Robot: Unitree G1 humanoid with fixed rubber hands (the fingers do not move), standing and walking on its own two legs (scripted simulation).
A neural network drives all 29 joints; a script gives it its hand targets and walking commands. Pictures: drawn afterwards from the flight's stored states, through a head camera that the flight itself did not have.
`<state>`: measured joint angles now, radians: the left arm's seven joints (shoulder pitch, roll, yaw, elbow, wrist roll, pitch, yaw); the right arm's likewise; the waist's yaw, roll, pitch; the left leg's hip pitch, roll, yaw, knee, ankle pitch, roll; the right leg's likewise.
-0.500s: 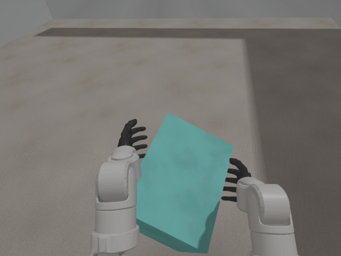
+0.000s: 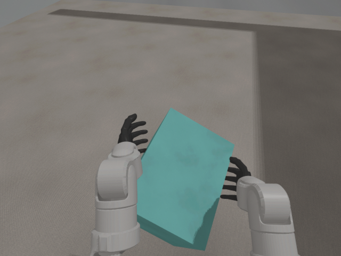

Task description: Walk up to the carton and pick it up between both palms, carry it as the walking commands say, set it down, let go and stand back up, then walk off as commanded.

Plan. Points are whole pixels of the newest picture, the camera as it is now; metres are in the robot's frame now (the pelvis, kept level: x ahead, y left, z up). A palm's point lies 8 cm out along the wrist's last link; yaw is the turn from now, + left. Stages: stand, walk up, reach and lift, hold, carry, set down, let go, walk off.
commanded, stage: carry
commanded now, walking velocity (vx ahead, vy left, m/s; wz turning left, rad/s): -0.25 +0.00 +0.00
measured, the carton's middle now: (172, 178) +0.32 +0.01 +0.01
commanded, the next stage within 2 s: none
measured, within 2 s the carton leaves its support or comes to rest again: neither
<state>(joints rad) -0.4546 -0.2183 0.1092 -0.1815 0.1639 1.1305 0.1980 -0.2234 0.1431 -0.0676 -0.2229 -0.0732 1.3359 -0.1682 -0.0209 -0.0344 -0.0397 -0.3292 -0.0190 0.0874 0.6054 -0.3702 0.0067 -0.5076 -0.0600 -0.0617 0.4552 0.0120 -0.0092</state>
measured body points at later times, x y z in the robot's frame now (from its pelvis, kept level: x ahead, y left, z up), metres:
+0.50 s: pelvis -0.13 -0.02 +0.01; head -0.10 -0.05 +0.46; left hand +0.21 +0.07 +0.13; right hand +0.13 -0.17 +0.04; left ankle -0.11 +0.10 -0.65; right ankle -0.11 -0.14 -0.72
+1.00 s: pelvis -0.31 +0.00 +0.01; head -0.30 +0.01 +0.46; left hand +0.02 +0.13 +0.14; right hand -0.04 -0.12 +0.06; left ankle -0.22 +0.11 -0.72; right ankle -0.34 -0.13 -0.69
